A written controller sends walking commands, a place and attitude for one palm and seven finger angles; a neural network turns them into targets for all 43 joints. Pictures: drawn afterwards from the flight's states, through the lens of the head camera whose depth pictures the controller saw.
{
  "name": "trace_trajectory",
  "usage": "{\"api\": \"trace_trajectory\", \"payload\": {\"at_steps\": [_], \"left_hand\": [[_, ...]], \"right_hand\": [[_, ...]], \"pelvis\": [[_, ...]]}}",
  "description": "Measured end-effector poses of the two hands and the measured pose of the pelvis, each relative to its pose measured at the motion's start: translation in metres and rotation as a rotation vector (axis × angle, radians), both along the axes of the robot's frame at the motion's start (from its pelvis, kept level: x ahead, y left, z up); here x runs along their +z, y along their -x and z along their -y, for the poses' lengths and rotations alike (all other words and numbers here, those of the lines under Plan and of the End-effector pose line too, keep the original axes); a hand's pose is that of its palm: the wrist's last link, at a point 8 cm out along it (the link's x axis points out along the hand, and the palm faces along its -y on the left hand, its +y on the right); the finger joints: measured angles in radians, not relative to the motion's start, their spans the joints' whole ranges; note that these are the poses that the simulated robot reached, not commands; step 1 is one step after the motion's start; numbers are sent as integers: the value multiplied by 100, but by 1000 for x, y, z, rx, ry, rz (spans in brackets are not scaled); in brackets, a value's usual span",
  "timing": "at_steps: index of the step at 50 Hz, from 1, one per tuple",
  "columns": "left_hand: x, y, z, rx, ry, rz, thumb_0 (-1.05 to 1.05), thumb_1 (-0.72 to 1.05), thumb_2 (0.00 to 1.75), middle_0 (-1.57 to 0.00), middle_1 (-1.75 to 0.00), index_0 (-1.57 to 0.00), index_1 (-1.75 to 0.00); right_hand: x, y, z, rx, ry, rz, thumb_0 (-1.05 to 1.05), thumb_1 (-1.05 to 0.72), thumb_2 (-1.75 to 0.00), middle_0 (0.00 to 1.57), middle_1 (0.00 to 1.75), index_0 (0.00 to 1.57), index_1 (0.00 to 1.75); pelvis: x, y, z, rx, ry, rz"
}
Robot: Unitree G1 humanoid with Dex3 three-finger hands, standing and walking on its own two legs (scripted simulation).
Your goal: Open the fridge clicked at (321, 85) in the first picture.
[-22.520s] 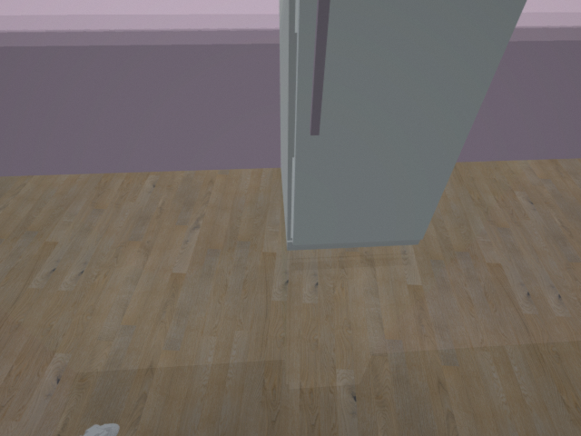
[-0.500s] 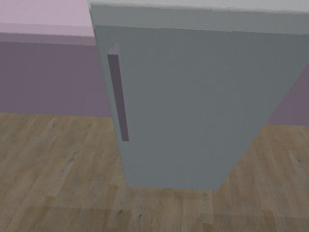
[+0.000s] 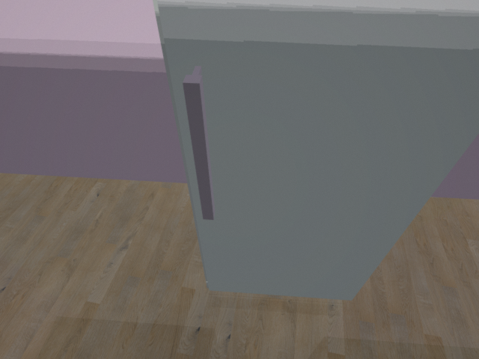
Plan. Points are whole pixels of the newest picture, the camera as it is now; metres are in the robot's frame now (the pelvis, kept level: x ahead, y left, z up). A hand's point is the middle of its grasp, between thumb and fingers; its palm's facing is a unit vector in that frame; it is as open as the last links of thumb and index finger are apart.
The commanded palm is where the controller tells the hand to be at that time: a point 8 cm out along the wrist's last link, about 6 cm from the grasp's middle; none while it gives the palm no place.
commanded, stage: come to a stop and stand still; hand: left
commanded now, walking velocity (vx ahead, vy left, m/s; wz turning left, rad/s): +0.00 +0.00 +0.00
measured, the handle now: (204, 155) +0.48 +0.10 +0.08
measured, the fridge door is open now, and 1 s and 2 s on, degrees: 0 0 0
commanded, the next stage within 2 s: look again from close up in 0.20 s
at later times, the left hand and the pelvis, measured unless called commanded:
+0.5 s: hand out of the picture +0.00 +0.17 -0.18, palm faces -0.01 -0.99 -0.16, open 7.3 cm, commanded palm none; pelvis +0.01 +0.01 +0.01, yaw -1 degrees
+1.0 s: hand out of the picture +0.00 +0.18 -0.17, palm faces -0.01 -0.99 -0.17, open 7.3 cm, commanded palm none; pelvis +0.01 +0.01 +0.01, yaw -1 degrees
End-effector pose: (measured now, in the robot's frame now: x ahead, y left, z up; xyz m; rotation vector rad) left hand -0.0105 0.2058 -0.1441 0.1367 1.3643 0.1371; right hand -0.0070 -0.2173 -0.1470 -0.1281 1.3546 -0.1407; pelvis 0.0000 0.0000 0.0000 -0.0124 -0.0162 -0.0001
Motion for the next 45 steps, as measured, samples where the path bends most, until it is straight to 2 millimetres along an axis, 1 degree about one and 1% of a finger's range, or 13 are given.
{"api": "trace_trajectory", "payload": {"at_steps": [4,8,17,30,45], "left_hand": [[0,-10,-8,-10,-8,17,1,92,90,-20,-30,-20,-30],[0,-15,-12,-16,-6,18,0,92,90,-20,-30,-20,-30],[-3,-12,-15,-20,11,-19,0,91,90,-20,-30,-20,-30],[-3,-7,-17,-18,20,-59,0,91,90,-20,-30,-20,-30],[0,-9,-22,-18,11,-65,0,91,90,-20,-30,-20,-30]], "right_hand": [[5,-12,4,7,19,30,2,-93,-90,20,30,20,30],[10,-21,7,16,34,42,2,-93,-90,20,30,20,30],[17,-30,7,25,52,33,1,-92,-90,20,30,20,30],[18,-32,4,21,56,12,1,-91,-90,20,30,20,30],[17,-28,1,13,48,-10,1,-91,-90,20,30,20,30]], "pelvis": [[1,-2,-2,-5,-6,-1],[2,-4,-2,-8,-9,-6],[5,-8,-4,-12,-8,-12],[6,-12,-7,-14,-8,-11],[8,-14,-9,-15,-11,-14]]}}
